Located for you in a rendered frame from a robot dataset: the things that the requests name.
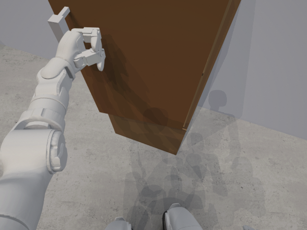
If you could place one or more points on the left robot forearm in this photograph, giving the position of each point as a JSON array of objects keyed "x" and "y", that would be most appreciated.
[{"x": 49, "y": 103}]

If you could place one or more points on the robot thigh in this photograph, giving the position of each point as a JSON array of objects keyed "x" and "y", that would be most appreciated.
[
  {"x": 118, "y": 225},
  {"x": 178, "y": 218}
]

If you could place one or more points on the robot right thigh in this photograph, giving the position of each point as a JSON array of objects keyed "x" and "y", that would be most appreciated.
[{"x": 178, "y": 218}]

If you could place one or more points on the robot left hand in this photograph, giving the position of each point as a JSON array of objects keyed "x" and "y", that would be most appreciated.
[{"x": 71, "y": 48}]

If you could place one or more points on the cupboard door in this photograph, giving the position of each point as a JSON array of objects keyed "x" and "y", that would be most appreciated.
[{"x": 156, "y": 51}]

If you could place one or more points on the left robot upper arm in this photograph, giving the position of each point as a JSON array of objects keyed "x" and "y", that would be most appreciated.
[{"x": 29, "y": 159}]

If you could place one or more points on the robot left thigh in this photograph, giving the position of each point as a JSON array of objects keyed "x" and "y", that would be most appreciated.
[{"x": 118, "y": 225}]

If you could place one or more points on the handle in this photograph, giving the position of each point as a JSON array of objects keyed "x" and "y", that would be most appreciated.
[{"x": 58, "y": 23}]

